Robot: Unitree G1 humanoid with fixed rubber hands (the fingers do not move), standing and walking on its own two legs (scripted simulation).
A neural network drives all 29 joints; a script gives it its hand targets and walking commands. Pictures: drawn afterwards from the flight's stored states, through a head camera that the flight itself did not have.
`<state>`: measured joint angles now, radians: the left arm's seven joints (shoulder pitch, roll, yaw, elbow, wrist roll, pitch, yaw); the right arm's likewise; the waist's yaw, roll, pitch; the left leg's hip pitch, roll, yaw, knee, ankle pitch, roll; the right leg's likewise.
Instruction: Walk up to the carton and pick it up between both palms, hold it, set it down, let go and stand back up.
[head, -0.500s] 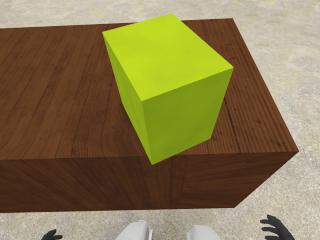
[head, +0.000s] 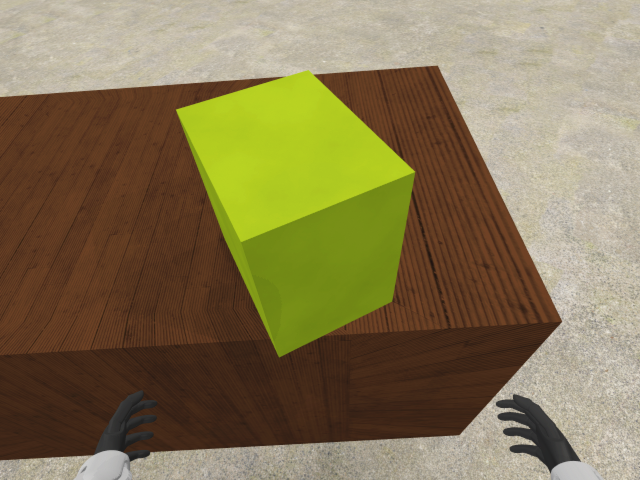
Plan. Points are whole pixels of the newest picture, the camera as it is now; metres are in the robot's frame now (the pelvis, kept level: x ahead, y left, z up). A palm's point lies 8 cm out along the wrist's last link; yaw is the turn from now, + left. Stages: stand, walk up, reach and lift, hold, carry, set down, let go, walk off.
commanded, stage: reach and lift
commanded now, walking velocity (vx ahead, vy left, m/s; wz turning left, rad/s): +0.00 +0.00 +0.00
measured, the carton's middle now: (293, 214) +0.46 +0.05 +0.06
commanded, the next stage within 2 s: none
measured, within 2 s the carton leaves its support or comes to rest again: neither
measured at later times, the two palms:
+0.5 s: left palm (130, 460) +0.16 +0.24 -0.03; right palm (573, 466) +0.14 -0.27 -0.04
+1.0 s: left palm (182, 406) +0.20 +0.17 +0.02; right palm (565, 412) +0.19 -0.27 -0.01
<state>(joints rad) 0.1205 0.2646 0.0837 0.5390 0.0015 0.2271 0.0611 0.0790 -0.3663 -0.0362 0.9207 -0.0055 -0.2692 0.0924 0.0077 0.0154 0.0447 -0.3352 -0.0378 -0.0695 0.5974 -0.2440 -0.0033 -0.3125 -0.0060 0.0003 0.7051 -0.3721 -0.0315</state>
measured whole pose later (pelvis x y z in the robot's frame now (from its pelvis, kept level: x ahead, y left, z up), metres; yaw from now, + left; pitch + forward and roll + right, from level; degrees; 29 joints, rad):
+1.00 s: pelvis +0.01 -0.01 +0.01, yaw -1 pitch +0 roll +2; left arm 0.33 -0.01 -0.03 0.01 0.00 0.11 0.29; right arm 0.18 -0.37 0.02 0.65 0.38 -0.31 0.30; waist 0.01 -0.06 -0.04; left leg -0.29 0.00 -0.07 0.49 -0.21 -0.02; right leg -0.27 0.02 0.00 0.58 -0.32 -0.05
